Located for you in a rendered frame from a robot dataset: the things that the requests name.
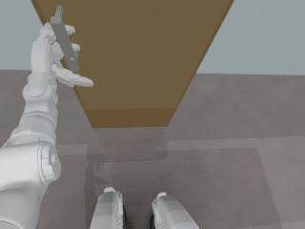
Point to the handle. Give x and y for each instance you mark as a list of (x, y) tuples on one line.
[(63, 39)]

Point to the robot thigh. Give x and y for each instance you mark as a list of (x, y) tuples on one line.
[(172, 214), (108, 209)]

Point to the left robot upper arm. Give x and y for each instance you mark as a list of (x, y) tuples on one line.
[(26, 170)]

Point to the right robot thigh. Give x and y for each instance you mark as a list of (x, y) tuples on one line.
[(172, 214)]

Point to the cupboard door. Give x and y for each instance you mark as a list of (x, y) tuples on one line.
[(139, 54)]

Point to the left robot thigh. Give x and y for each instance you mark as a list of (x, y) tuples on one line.
[(108, 209)]

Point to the robot left hand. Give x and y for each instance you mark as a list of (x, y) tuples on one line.
[(43, 55)]

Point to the robot left forearm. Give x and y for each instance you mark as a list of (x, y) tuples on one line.
[(39, 119)]

